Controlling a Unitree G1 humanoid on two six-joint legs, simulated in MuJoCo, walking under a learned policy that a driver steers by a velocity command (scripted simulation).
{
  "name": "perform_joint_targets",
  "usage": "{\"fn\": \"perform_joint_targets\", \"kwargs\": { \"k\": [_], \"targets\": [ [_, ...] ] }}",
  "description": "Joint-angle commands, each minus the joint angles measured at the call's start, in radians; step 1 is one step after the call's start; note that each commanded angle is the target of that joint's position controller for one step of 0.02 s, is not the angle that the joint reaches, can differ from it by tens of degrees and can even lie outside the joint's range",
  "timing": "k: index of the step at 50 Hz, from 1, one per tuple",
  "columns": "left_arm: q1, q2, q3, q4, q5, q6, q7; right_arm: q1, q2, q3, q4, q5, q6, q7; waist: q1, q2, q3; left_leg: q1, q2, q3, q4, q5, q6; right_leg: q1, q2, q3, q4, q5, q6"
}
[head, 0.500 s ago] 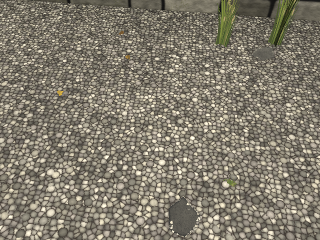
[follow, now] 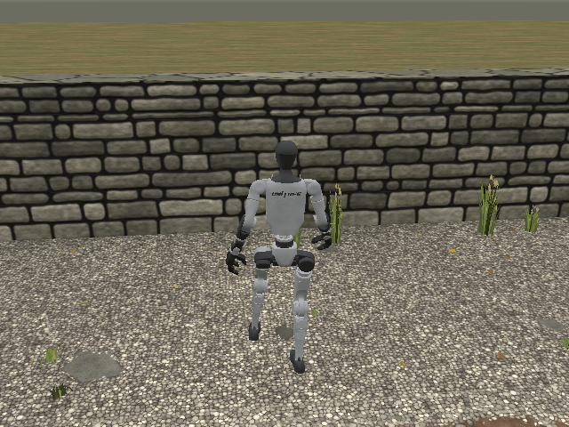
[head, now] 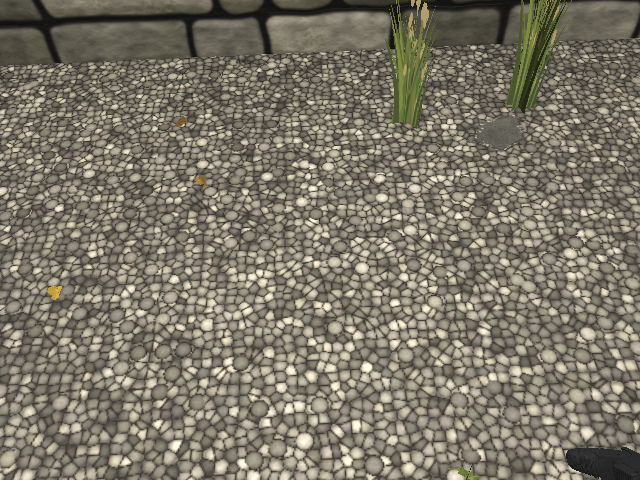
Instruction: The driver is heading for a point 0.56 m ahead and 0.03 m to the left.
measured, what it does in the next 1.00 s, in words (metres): walks ahead: left foot, then right foot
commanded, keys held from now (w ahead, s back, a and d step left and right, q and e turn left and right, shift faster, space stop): w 0.20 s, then no key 0.38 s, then w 0.14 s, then no key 0.28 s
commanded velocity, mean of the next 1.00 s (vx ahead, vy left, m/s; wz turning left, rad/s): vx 0.27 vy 0.00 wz -0.12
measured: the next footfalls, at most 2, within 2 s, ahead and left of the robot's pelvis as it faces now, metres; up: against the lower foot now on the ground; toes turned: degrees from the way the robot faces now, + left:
left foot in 0.12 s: +0.25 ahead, +0.14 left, +0.00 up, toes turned -5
right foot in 0.54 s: +0.41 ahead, -0.09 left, +0.00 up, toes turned -5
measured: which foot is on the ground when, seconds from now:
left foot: up 0.00-0.10, down 0.12-0.58, up 0.60-0.88, down 0.90-1.00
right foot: down 0.00-0.14, up 0.16-0.52, down 0.54-1.00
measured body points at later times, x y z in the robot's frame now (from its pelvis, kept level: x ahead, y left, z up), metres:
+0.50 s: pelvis +0.25 +0.04 +0.00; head +0.29 +0.03 +0.45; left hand +0.46 +0.26 -0.10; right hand +0.25 -0.24 -0.13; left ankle +0.22 +0.15 -0.74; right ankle +0.36 -0.10 -0.72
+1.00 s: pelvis +0.36 +0.04 -0.01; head +0.37 +0.06 +0.44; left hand +0.47 +0.29 -0.15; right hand +0.43 -0.22 -0.13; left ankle +0.40 +0.15 -0.74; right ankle +0.37 -0.09 -0.74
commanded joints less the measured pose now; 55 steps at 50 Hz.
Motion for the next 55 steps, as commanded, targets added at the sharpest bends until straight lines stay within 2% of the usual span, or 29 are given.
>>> {"fn": "perform_joint_targets", "kwargs": {
  "k": [1, 4, 5, 6, 7, 8, 9, 11, 15, 18, 23, 26, 27, 28, 29, 30, 32, 34, 39, 42, 44, 45, 46, 47, 48, 49, 52, 53, 55],
  "targets": [
    [0.038, 0.142, 0.034, -0.041, -0.006, -0.002, 0.012, -0.068, -0.085, -0.017, -0.084, 0.011, -0.019, 0.012, -0.005, -0.117, -0.028, 0.161, -0.052, 0.037, -0.083, 0.034, 0.009, -0.062, -0.244, 0.194, -0.044, 0.123, -0.117],
    [0.047, 0.139, 0.033, -0.037, 0.008, 0.008, 0.017, -0.011, -0.114, -0.029, -0.078, 0.007, -0.036, 0.024, -0.045, -0.151, -0.043, 0.227, -0.056, 0.057, -0.127, -0.088, 0.064, 0.038, -0.285, 0.24, 0.058, 0.233, -0.098],
    [0.043, 0.12, 0.025, -0.042, 0.012, 0.009, 0.014, 0.077, -0.138, -0.043, -0.056, 0.001, -0.04, 0.02, -0.089, -0.148, -0.091, 0.355, -0.06, 0.07, -0.158, -0.105, 0.099, 0.038, -0.243, 0.219, 0.151, 0.338, -0.077],
    [0.032, 0.081, 0.007, -0.06, 0.023, 0.006, 0.008, 0.222, -0.182, -0.057, -0.039, -0.013, -0.044, 0.015, -0.157, -0.1, -0.219, 0.588, 0.057, -0.035, -0.118, -0.106, 0.167, -0.048, -0.192, 0.164, 0.378, 0.302, -0.048],
    [0.166, 0.022, -0.012, -0.063, 0.001, -0.008, 0.003, 0.368, -0.274, -0.088, 0.0, -0.019, -0.031, 0.014, -0.144, 0.152, -0.372, 0.974, 0.262, -0.415, -0.139, -0.254, 0.332, -0.391, -0.049, 0.03, 0.721, 0.035, 0.035],
    [0.18, 0.061, -0.012, -0.058, -0.011, -0.016, 0.003, 0.411, -0.217, -0.08, 0.028, 0.008, -0.02, 0.026, -0.156, 0.246, -0.359, 1.013, 0.335, -0.671, -0.266, -0.472, 0.36, -0.582, -0.049, 0.039, 0.882, -0.334, 0.047],
    [0.076, 0.147, 0.008, -0.071, -0.021, -0.018, 0.003, 0.354, -0.141, -0.058, 0.011, 0.019, -0.018, 0.027, -0.169, 0.119, -0.204, 0.897, 0.3, -0.576, -0.286, -0.567, 0.311, -0.66, -0.1, 0.07, 0.948, -0.271, 0.038],
    [-0.059, 0.134, 0.009, -0.105, 0.006, -0.019, 0.006, 0.226, -0.096, -0.038, -0.01, 0.002, -0.006, 0.029, -0.131, 0.005, -0.025, 0.635, 0.218, -0.341, -0.326, -0.283, 0.276, -0.63, -0.168, -0.001, 0.876, -0.141, 0.047],
    [-0.012, 0.055, 0.001, -0.096, 0.023, -0.003, 0.009, 0.194, -0.08, -0.027, 0.013, -0.011, -0.012, 0.034, -0.059, 0.051, -0.054, 0.486, 0.134, -0.074, -0.32, 0.422, 0.269, -0.453, -0.194, -0.068, 0.683, -0.093, 0.094],
    [-0.069, 0.019, -0.017, -0.114, 0.028, 0.0, 0.008, 0.191, -0.124, -0.037, 0.035, -0.001, 0.006, 0.018, -0.066, 0.062, -0.094, 0.459, 0.1, 0.036, -0.321, 0.518, 0.258, -0.363, -0.184, -0.103, 0.462, 0.071, 0.11],
    [-0.19, 0.05, -0.01, -0.143, 0.026, 0.005, -0.002, 0.251, -0.137, -0.036, 0.083, 0.014, 0.037, 0.008, -0.108, 0.066, -0.098, 0.509, 0.111, 0.037, -0.285, 0.373, 0.232, -0.282, -0.149, -0.105, 0.259, 0.215, 0.092],
    [-0.159, 0.074, 0.003, -0.133, 0.037, -0.001, -0.004, 0.229, -0.128, -0.032, 0.094, 0.027, 0.048, 0.005, -0.066, 0.047, -0.101, 0.521, 0.097, 0.015, -0.181, 0.242, 0.19, -0.17, -0.133, -0.113, 0.1, 0.283, 0.046],
    [-0.133, 0.113, 0.014, -0.126, 0.045, -0.003, 0.003, 0.267, -0.109, -0.026, 0.104, 0.018, 0.046, 0.005, -0.066, 0.005, -0.123, 0.495, 0.051, 0.03, -0.119, 0.171, 0.15, -0.068, -0.175, -0.074, 0.058, 0.493, 0.019],
    [-0.104, 0.179, 0.026, -0.132, 0.056, 0.001, 0.011, 0.331, -0.075, -0.013, 0.099, -0.012, 0.033, 0.009, -0.099, -0.101, -0.207, 0.383, -0.013, 0.066, -0.007, -0.057, 0.102, 0.131, -0.309, 0.037, 0.15, 0.867, -0.045],
    [-0.085, 0.128, 0.013, -0.123, 0.056, 0.018, 0.017, 0.422, -0.011, 0.01, 0.126, -0.013, 0.031, 0.009, -0.109, -0.214, -0.302, 0.271, -0.056, 0.094, 0.118, -0.397, 0.049, 0.264, -0.439, 0.157, 0.18, 0.96, -0.181],
    [-0.054, 0.067, 0.0, -0.109, 0.035, 0.032, 0.012, 0.374, -0.042, 0.006, 0.123, -0.003, 0.047, 0.007, -0.067, -0.221, -0.306, 0.226, -0.061, 0.083, 0.194, -0.658, 0.025, 0.231, -0.461, 0.234, 0.118, 0.717, -0.217],
    [-0.01, 0.159, 0.028, -0.083, 0.013, 0.043, 0.005, 0.254, -0.115, -0.019, 0.083, 0.02, 0.077, 0.0, -0.015, -0.19, -0.184, 0.034, -0.062, 0.103, 0.4, -0.732, 0.02, 0.16, -0.454, 0.338, -0.038, -0.004, -0.197],
    [-0.098, 0.182, 0.035, -0.096, 0.018, 0.028, 0.011, 0.225, -0.13, -0.034, 0.068, 0.019, 0.093, -0.007, -0.054, -0.188, -0.082, 0.019, -0.018, 0.082, 0.454, -0.606, 0.032, -0.029, -0.429, 0.333, -0.151, -0.349, -0.158],
    [-0.184, 0.109, 0.023, -0.084, 0.029, 0.008, 0.013, 0.241, -0.031, -0.019, 0.106, -0.002, 0.068, -0.014, -0.099, -0.167, -0.066, 0.249, -0.026, 0.126, 0.218, -0.41, 0.047, -0.22, -0.298, 0.047, -0.157, 0.007, -0.113],
    [-0.167, 0.099, 0.019, -0.052, 0.028, 0.02, 0.011, 0.246, -0.027, -0.014, 0.114, 0.0, 0.067, -0.01, -0.11, -0.146, -0.111, 0.388, -0.046, 0.139, 0.023, -0.248, 0.041, -0.221, -0.297, 0.007, -0.084, 0.094, -0.113],
    [-0.159, 0.052, 0.0, -0.034, 0.026, 0.024, 0.009, 0.28, -0.044, -0.019, 0.126, -0.012, 0.077, -0.008, -0.138, -0.124, -0.114, 0.514, -0.055, 0.138, -0.102, -0.187, 0.056, -0.272, -0.252, -0.017, -0.007, 0.019, -0.047],
    [-0.132, 0.013, -0.013, -0.023, 0.034, 0.023, 0.008, 0.292, -0.092, -0.026, 0.117, -0.023, 0.081, -0.011, -0.129, -0.052, -0.099, 0.548, 0.036, 0.029, -0.169, -0.135, 0.081, -0.307, -0.2, -0.049, 0.082, -0.064, 0.016],
    [-0.066, -0.017, -0.019, -0.017, 0.055, 0.022, 0.01, 0.265, -0.164, -0.033, 0.094, -0.023, 0.088, -0.017, -0.063, 0.138, -0.091, 0.505, 0.174, -0.108, -0.225, -0.064, 0.137, -0.311, -0.102, -0.131, 0.24, -0.192, 0.088],
    [-0.07, -0.005, -0.018, -0.027, 0.038, 0.027, 0.023, 0.214, -0.148, -0.027, 0.098, -0.031, 0.095, -0.013, -0.056, 0.259, -0.068, 0.381, 0.225, -0.195, -0.318, -0.339, 0.223, -0.283, -0.113, -0.135, 0.237, -0.2, 0.097],
    [-0.104, 0.056, -0.006, -0.021, 0.028, 0.034, 0.034, 0.148, -0.101, -0.019, 0.079, -0.024, 0.091, -0.01, -0.061, 0.2, -0.006, 0.327, 0.169, -0.179, -0.338, -0.51, 0.207, -0.238, -0.134, -0.128, 0.232, -0.125, 0.099],
    [-0.124, 0.066, -0.001, -0.013, 0.027, 0.041, 0.039, 0.13, -0.078, -0.012, 0.083, -0.02, 0.087, -0.01, -0.065, 0.175, 0.007, 0.313, 0.13, -0.14, -0.335, -0.55, 0.173, -0.217, -0.133, -0.132, 0.205, -0.064, 0.097],
    [-0.068, 0.053, -0.005, 0.029, 0.047, 0.055, 0.04, 0.135, -0.065, -0.003, 0.109, -0.011, 0.071, -0.006, -0.042, 0.114, -0.015, 0.308, 0.057, -0.037, -0.272, -0.386, 0.114, -0.071, -0.176, -0.09, 0.103, 0.107, 0.092],
    [-0.059, 0.082, 0.001, 0.046, 0.039, 0.053, 0.037, 0.164, -0.062, -0.003, 0.12, -0.007, 0.069, -0.006, -0.064, 0.054, -0.014, 0.337, 0.018, 0.008, -0.248, -0.316, 0.1, -0.078, -0.174, -0.092, 0.108, 0.13, 0.087],
    [-0.072, 0.069, 0.0, 0.067, 0.028, 0.047, 0.034, 0.194, -0.069, -0.006, 0.14, -0.001, 0.066, -0.007, -0.078, -0.023, -0.037, 0.414, -0.007, 0.043, -0.189, -0.161, 0.096, -0.082, -0.174, -0.092, 0.109, 0.189, 0.083]
  ]
}}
